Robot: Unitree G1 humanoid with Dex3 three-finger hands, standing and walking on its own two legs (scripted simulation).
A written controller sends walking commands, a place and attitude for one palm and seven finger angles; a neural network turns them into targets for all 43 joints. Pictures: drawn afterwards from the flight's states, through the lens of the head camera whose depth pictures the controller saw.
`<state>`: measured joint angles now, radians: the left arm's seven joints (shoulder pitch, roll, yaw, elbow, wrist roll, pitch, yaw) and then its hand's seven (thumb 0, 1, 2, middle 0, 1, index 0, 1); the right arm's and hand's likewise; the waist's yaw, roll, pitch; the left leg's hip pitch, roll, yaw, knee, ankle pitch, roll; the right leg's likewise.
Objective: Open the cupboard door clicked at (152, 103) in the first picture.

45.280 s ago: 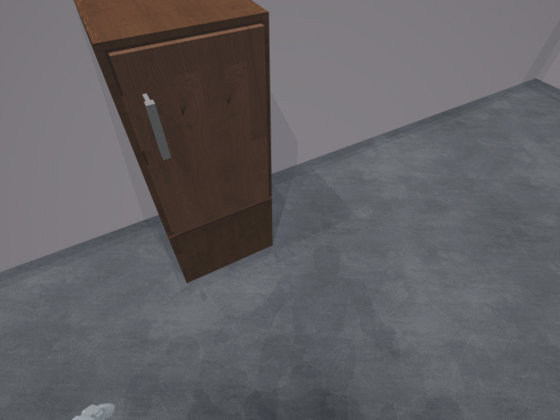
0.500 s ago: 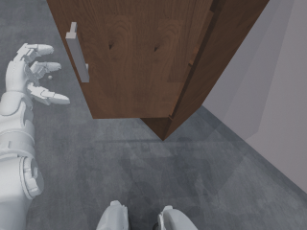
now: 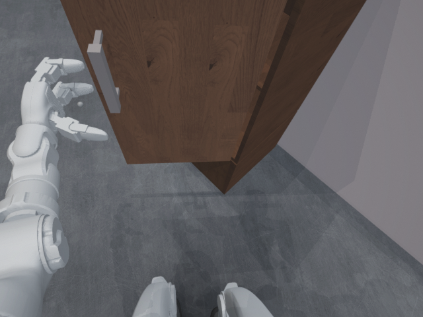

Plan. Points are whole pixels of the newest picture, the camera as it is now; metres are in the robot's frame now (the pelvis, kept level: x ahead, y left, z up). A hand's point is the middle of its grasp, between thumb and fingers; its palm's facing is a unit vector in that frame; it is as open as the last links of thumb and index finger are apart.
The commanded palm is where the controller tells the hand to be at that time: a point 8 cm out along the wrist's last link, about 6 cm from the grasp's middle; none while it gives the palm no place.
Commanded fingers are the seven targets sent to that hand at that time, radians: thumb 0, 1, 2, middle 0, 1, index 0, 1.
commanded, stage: slide the fingers in behind the handle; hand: left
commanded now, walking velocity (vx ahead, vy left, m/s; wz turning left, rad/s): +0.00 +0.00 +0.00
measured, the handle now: (107, 75) +0.55 +0.17 +0.08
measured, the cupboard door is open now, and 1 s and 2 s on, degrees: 50 50 51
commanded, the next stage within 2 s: close the thumb around the handle in 1.36 s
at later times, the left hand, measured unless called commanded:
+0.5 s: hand (100, 104) +0.50 +0.18 +0.06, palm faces +0.05 -1.00 +0.00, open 14.0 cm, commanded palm +0.47 +0.22 +0.07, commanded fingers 0.00 -0.50 0.30 -0.30 -1.20 -0.30 -1.20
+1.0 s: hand (119, 103) +0.49 +0.15 +0.07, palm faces +0.04 -1.00 -0.01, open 14.0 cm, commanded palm +0.47 +0.19 +0.07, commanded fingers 0.00 -0.50 0.30 -0.30 -1.20 -0.30 -1.20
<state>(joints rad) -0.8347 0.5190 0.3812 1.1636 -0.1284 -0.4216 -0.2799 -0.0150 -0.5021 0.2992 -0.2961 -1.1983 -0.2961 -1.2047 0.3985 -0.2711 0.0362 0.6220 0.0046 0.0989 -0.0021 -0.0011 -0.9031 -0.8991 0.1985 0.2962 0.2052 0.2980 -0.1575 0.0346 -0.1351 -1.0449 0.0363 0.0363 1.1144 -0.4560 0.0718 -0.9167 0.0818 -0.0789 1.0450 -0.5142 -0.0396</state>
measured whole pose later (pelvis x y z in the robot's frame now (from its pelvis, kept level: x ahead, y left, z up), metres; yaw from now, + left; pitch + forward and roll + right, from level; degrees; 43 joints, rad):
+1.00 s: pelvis +0.01 -0.02 +0.00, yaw +1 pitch +22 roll -3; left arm -0.81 0.37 0.31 1.13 -0.11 -0.44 -0.13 -0.02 -0.50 0.30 -0.29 -1.20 -0.29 -1.20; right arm 0.39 -0.25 0.02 0.62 -0.01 0.09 0.04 0.00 -0.90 -0.90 0.20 0.30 0.20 0.30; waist -0.15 0.04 -0.15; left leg -1.02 0.03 0.04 1.10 -0.46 0.05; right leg -0.90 0.08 -0.08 1.06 -0.53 -0.06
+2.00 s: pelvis +0.00 -0.01 +0.00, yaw +1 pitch +22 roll -3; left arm -0.84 0.38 0.30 1.17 -0.11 -0.46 -0.13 0.00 0.53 0.74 -0.36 -1.30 -0.36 -1.31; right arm 0.38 -0.26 0.02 0.64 -0.01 0.09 0.03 0.00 -0.90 -0.90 0.20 0.30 0.20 0.30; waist -0.15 0.05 -0.15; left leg -1.04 0.03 0.03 1.12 -0.46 0.05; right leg -0.92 0.08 -0.08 1.07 -0.53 -0.06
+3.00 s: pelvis +0.01 -0.02 +0.01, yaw +2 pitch +15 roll -1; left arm -0.15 -0.11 -0.09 0.38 0.01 -0.36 0.48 0.02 0.69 0.78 -0.32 -1.33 -0.34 -1.30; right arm 0.21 -0.20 0.00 0.53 -0.06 0.06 0.09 0.00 -0.91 -0.90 0.19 0.30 0.20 0.30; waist -0.01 0.03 -0.18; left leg -0.87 0.00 0.05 1.06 -0.46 0.04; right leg -0.77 0.05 -0.06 1.05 -0.56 -0.06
